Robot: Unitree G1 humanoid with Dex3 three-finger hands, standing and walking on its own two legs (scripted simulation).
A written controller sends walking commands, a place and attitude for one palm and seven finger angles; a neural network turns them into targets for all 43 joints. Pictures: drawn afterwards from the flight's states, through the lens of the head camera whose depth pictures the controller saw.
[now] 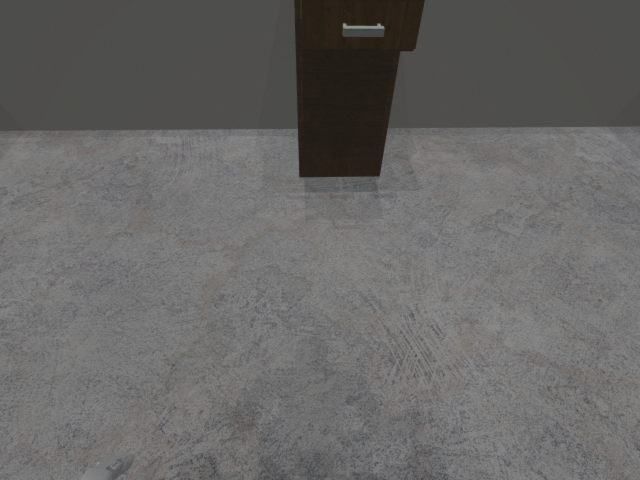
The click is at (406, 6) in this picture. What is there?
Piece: drawer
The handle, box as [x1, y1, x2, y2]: [343, 23, 384, 36]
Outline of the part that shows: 343,23 343,36 383,36 384,28 380,24 377,24 376,26 347,26 345,23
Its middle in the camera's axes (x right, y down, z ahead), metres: +0.12 -0.63 +1.16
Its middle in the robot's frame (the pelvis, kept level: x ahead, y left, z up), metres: +1.31 -0.06 +0.05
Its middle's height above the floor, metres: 0.82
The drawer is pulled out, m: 0.29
